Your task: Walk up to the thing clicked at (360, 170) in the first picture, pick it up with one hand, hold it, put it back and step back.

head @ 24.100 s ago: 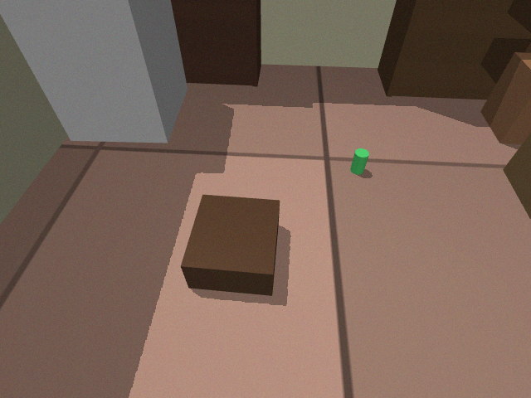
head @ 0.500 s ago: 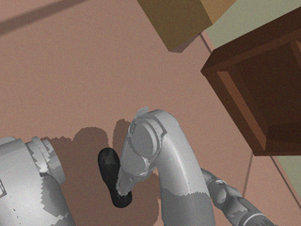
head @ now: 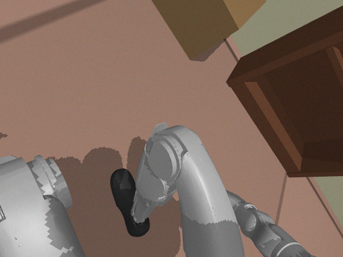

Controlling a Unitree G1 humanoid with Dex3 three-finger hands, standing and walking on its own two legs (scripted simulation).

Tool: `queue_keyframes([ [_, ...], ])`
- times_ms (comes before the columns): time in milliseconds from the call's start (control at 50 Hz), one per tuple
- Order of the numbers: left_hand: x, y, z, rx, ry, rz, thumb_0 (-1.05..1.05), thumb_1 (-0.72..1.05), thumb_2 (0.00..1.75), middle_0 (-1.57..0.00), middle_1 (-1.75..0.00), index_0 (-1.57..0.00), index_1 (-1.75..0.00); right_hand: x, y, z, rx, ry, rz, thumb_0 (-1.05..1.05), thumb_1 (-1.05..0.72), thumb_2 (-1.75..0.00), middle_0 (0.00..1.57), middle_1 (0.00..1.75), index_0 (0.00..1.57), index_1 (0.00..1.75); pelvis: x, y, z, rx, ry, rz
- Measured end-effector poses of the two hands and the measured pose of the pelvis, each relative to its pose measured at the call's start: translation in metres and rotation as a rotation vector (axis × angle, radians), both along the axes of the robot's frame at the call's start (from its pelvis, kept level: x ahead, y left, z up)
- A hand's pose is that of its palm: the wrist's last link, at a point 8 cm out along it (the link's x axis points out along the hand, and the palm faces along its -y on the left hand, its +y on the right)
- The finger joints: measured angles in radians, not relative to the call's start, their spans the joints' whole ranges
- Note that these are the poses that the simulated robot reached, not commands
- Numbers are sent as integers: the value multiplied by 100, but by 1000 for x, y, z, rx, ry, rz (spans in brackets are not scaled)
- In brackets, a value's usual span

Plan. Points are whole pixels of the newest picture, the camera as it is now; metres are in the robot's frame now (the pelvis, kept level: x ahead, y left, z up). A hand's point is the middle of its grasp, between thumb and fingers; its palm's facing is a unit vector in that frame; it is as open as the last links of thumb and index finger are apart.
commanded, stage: withdraw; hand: left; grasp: from the side
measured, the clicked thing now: out of the picture +0.44 +0.31 -0.23
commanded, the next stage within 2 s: rise in 0.28 s
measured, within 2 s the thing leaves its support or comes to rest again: neither
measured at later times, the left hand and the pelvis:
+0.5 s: hand out of the picture +0.37 +0.36 -0.12, palm faces +0.28 -0.95 -0.13, open 17.6 cm; pelvis +0.00 +0.00 +0.02, yaw +4 degrees
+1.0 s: hand out of the picture +0.26 +0.35 +0.05, palm faces +0.28 -0.84 -0.46, open 17.0 cm; pelvis +0.03 -0.02 +0.16, yaw +13 degrees
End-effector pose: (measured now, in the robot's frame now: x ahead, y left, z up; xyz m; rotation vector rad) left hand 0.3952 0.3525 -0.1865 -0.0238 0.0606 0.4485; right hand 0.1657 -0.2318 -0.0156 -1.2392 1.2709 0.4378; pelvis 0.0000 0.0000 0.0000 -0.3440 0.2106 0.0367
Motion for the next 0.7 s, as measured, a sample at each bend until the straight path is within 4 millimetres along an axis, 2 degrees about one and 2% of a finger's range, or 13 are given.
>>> queue_keyframes([
  [100,2,4,3,10,-22,-11,-1,-55,11,-20,-13,-20,-12,1,-1,0,-4,-9,-6,0,-91,-90,21,30,21,30,0,0,0,0,-2,-1],
  [160,2,15,13,23,-63,10,-1,-57,9,-15,-8,-14,-8,1,-1,0,-6,-18,-18,0,-91,-90,21,30,21,30,0,0,0,2,-2,1],
  [260,-7,51,46,78,-107,41,-1,-59,6,-11,-4,-10,-4,1,-3,0,9,-48,-65,0,-91,-90,21,30,21,30,1,-2,2,16,17,7],
  [320,-17,66,70,114,-85,-9,-1,-60,5,-9,-3,-8,-3,5,-5,-1,43,-74,-101,0,-91,-90,21,30,21,30,3,-3,6,27,48,18],
  [400,-35,66,86,108,-6,-108,-1,-60,4,-8,-3,-7,-2,15,-5,-4,109,-120,-145,0,-91,-90,21,30,21,30,3,-3,12,40,88,30],
  [500,-56,56,81,82,175,-158,-1,-59,5,-7,-4,-6,-3,29,-1,-7,184,-194,-230,0,-90,-91,21,30,21,30,2,-5,19,68,123,42],
  [540,-62,56,87,90,223,-156,-1,-59,6,-7,-5,-6,-4,33,2,-6,209,-212,-266,0,-91,-91,21,31,21,30,2,-6,24,79,141,46],
  [620,-74,72,119,170,290,-113,-1,-58,8,-9,-6,-7,-6,40,7,-2,270,-248,-339,0,-94,-92,21,31,21,30,5,-9,38,100,195,62],
  [700,-87,100,166,261,354,-18,-1,-54,9,-9,-7,-7,-7,42,7,-3,318,-248,-413,0,-93,-91,21,31,21,30,9,-10,52,113,257,76],
])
